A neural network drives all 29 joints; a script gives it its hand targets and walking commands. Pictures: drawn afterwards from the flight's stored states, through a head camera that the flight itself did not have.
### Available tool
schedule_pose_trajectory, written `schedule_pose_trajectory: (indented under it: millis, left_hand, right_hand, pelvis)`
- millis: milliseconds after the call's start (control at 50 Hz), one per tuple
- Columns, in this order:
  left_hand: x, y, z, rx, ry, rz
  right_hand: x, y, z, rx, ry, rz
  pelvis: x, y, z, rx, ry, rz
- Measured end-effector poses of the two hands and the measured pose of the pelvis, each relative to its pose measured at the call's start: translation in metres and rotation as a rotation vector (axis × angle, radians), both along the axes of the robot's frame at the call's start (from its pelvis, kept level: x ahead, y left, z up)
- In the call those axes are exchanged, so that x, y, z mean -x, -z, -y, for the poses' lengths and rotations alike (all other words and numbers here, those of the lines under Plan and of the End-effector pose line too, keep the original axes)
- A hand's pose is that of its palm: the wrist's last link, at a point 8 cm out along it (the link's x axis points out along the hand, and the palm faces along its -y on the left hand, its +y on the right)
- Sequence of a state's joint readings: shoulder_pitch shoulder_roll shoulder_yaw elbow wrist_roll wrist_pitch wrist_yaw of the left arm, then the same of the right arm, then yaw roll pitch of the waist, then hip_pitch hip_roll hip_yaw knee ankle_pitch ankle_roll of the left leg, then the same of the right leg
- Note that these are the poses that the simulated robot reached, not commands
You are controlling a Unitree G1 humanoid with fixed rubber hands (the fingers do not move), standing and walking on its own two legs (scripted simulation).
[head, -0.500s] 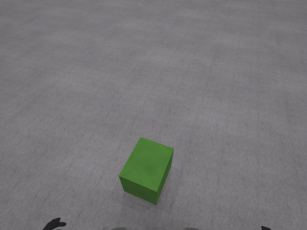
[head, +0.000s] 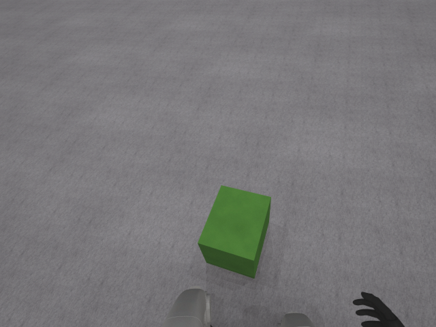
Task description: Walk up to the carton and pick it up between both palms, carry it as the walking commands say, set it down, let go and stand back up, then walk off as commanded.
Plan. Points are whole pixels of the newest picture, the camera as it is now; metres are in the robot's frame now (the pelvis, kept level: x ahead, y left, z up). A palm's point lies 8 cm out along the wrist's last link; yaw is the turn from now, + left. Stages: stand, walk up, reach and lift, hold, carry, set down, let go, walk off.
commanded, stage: walk up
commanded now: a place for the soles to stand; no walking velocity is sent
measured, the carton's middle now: (237, 231) +0.56 +0.02 -0.61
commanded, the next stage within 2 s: none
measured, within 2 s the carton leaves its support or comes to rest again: neither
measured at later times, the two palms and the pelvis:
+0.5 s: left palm out of the picture +0.12 +0.48 -0.07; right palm out of the picture +0.01 -0.15 -0.09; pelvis -0.01 +0.16 +0.00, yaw -17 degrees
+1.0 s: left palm (12, 281) +0.23 +0.50 -0.08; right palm out of the picture -0.01 -0.09 -0.06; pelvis +0.05 +0.22 +0.01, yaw -23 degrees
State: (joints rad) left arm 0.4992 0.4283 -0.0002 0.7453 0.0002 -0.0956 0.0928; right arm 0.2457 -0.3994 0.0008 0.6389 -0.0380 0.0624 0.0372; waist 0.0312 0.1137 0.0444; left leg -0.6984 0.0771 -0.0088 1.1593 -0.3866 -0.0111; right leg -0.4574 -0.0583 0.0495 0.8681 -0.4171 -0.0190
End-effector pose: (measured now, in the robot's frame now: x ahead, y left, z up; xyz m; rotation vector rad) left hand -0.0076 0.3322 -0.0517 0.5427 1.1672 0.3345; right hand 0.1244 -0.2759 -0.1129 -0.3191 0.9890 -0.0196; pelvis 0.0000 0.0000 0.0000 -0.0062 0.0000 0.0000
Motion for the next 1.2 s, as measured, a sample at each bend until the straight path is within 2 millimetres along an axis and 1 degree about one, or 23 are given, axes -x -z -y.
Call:
schedule_pose_trajectory:
  millis: [40,80,120,140,160,200,280,340,400,460,520,600,700,760,820,860,900,980,1040,1100,1200]
  left_hand:
    - [0.004,-0.002,-0.022,-0.019,-0.001,-0.004]
    - [0.003,-0.001,-0.046,-0.031,0.007,-0.004]
    - [-0.001,0.005,-0.073,-0.033,0.027,-0.004]
    - [-0.006,0.011,-0.088,-0.035,0.043,-0.005]
    - [-0.012,0.018,-0.101,-0.039,0.057,-0.008]
    - [-0.027,0.027,-0.119,-0.039,0.082,-0.007]
    - [-0.062,0.029,-0.135,-0.009,0.166,0.018]
    - [-0.084,0.026,-0.140,0.017,0.228,0.022]
    - [-0.104,0.021,-0.142,0.045,0.291,0.019]
    - [-0.121,0.018,-0.143,0.063,0.349,0.012]
    - [-0.134,0.017,-0.143,0.072,0.387,0.014]
    - [-0.142,0.014,-0.148,0.080,0.398,0.027]
    - [-0.154,0.015,-0.164,0.091,0.409,0.031]
    - [-0.169,0.020,-0.175,0.111,0.425,0.023]
    - [-0.188,0.025,-0.181,0.133,0.434,0.026]
    - [-0.201,0.026,-0.179,0.152,0.446,0.034]
    - [-0.210,0.028,-0.176,0.173,0.462,0.026]
    - [-0.229,0.032,-0.167,0.199,0.489,0.009]
    - [-0.243,0.034,-0.156,0.204,0.510,0.010]
    - [-0.256,0.036,-0.144,0.210,0.526,0.035]
    - [-0.278,0.032,-0.133,0.224,0.532,0.087]
  right_hand:
    - [0.000,0.005,-0.022,-0.014,-0.004,-0.002]
    - [0.001,0.008,-0.043,-0.020,-0.001,0.001]
    - [0.005,0.010,-0.063,-0.014,0.010,0.007]
    - [0.008,0.012,-0.072,-0.005,0.021,0.017]
    - [0.013,0.015,-0.080,0.002,0.036,0.025]
    - [0.028,0.016,-0.092,0.014,0.068,0.016]
    - [0.058,-0.001,-0.104,0.045,0.148,0.002]
    - [0.075,-0.015,-0.110,0.060,0.205,0.012]
    - [0.093,-0.023,-0.117,0.064,0.257,0.018]
    - [0.110,-0.024,-0.125,0.060,0.307,0.017]
    - [0.120,-0.023,-0.130,0.055,0.343,0.015]
    - [0.120,-0.028,-0.137,0.062,0.355,0.012]
    - [0.114,-0.030,-0.156,0.066,0.365,0.016]
    - [0.113,-0.032,-0.171,0.082,0.383,0.029]
    - [0.122,-0.034,-0.185,0.105,0.404,0.018]
    - [0.130,-0.040,-0.189,0.123,0.424,-0.013]
    - [0.133,-0.046,-0.191,0.138,0.441,-0.030]
    - [0.130,-0.052,-0.189,0.154,0.459,-0.036]
    - [0.130,-0.050,-0.185,0.153,0.470,-0.049]
    - [0.129,-0.045,-0.181,0.148,0.478,-0.057]
    - [0.119,-0.044,-0.180,0.147,0.483,-0.034]
  pelvis:
    - [0.002,0.002,-0.019,0.009,0.009,0.005]
    - [0.004,0.006,-0.040,0.019,0.018,0.010]
    - [0.004,0.010,-0.063,0.027,0.032,0.019]
    - [0.004,0.016,-0.075,0.030,0.042,0.026]
    - [0.006,0.022,-0.086,0.034,0.048,0.037]
    - [0.009,0.025,-0.104,0.028,0.082,0.065]
    - [0.013,0.015,-0.128,0.022,0.135,0.091]
    - [0.013,0.007,-0.140,0.010,0.182,0.077]
    - [0.012,0.001,-0.151,0.000,0.224,0.049]
    - [0.011,-0.002,-0.159,-0.006,0.268,0.031]
    - [0.010,-0.002,-0.165,-0.011,0.301,0.024]
    - [0.006,-0.006,-0.173,-0.014,0.322,0.018]
    - [-0.003,-0.006,-0.192,-0.015,0.348,0.016]
    - [-0.013,-0.005,-0.208,-0.007,0.366,0.018]
    - [-0.022,-0.006,-0.219,0.010,0.373,0.047]
    - [-0.028,-0.009,-0.223,0.017,0.377,0.054]
    - [-0.035,-0.012,-0.224,0.019,0.385,0.056]
    - [-0.046,-0.014,-0.223,0.013,0.399,0.043]
    - [-0.052,-0.013,-0.218,-0.001,0.413,0.025]
    - [-0.055,-0.009,-0.214,-0.006,0.418,0.023]
    - [-0.062,-0.009,-0.213,-0.003,0.418,0.020]
